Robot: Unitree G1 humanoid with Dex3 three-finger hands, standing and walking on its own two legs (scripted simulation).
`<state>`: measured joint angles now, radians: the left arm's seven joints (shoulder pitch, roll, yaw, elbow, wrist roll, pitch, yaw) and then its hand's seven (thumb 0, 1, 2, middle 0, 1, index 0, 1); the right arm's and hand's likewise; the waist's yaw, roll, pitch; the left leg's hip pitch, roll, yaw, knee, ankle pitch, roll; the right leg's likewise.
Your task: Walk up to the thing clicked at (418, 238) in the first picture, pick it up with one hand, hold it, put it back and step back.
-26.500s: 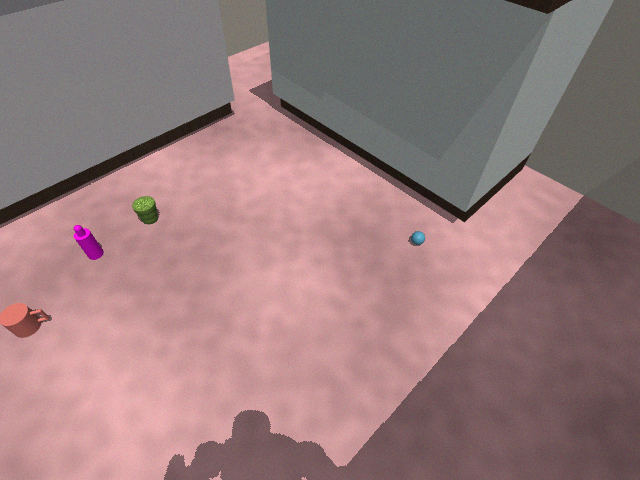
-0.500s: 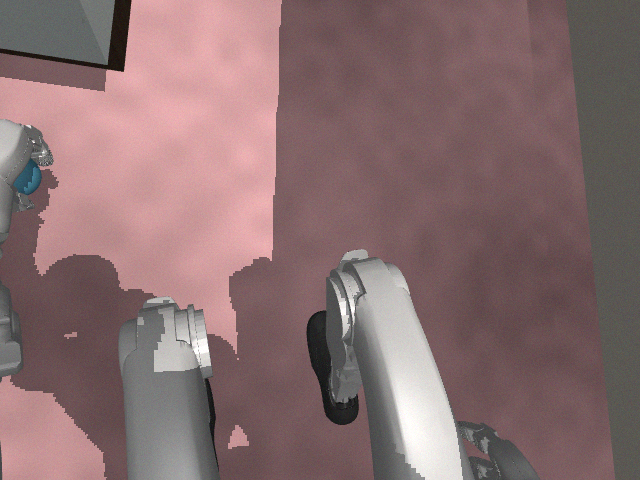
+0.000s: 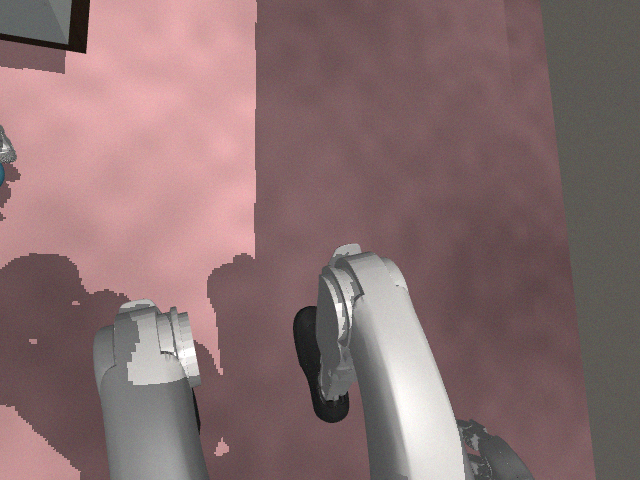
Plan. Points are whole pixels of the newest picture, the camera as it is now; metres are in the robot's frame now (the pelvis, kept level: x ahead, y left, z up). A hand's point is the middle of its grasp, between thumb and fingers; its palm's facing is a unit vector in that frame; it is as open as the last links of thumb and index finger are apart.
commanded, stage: lower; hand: left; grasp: from above
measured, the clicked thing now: out of the picture +0.50 +0.30 -0.20
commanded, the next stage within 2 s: rest in 0.20 s
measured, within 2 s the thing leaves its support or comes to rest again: rests again in 1.32 s
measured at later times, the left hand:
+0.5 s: hand out of the picture +0.49 +0.30 -0.24, palm faces -0.48 -0.08 -0.88, open 7.4 cm
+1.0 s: hand (8, 197) +0.49 +0.29 -0.27, palm faces -0.48 -0.10 -0.87, open 7.4 cm
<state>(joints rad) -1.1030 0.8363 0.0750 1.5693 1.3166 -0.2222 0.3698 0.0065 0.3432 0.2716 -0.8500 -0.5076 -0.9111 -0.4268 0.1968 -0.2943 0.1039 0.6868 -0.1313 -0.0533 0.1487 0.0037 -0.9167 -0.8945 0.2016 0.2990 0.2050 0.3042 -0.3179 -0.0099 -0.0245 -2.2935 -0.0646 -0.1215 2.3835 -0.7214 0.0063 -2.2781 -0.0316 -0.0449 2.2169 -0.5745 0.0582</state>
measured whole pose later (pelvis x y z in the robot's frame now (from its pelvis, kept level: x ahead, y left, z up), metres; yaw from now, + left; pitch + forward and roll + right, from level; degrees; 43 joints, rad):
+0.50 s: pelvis +0.00 +0.00 -0.02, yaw -2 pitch +35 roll -12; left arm -1.13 0.93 0.11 1.66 1.37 -0.23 0.47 0.00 0.33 0.30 -0.86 -0.50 -0.91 -0.44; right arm 0.19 -0.31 0.17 0.66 -0.18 -0.10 0.16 0.00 -0.91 -0.89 0.20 0.30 0.21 0.30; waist -0.36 -0.05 0.05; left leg -2.36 -0.07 -0.15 2.47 -0.73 0.01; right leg -2.32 -0.02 -0.07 2.27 -0.57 0.06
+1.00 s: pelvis +0.00 +0.01 -0.03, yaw -5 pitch +32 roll -15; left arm -1.13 1.02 0.14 1.72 1.38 -0.23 0.54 0.00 0.32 0.34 -0.84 -0.53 -0.90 -0.46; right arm 0.16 -0.35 0.23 0.62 -0.21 -0.16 0.21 0.00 -0.91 -0.89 0.20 0.30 0.21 0.30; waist -0.40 -0.10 0.12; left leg -2.34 -0.06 -0.19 2.52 -0.75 0.02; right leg -2.29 -0.01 -0.11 2.28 -0.57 0.07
